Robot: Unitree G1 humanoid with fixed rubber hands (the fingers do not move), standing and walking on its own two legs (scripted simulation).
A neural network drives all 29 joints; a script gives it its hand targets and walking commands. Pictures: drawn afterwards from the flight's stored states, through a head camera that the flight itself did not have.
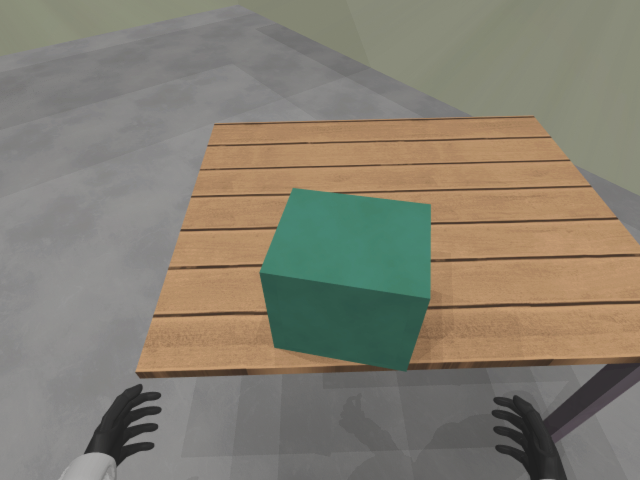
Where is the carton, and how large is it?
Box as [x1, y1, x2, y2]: [259, 188, 430, 371]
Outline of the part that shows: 293,188 259,272 274,347 405,371 430,298 430,204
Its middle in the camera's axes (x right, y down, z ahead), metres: +0.05 +0.07 +0.62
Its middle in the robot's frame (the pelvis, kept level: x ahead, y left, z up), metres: +0.40 -0.04 -0.02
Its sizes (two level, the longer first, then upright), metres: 0.219 0.178 0.201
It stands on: a table, 0.66 m high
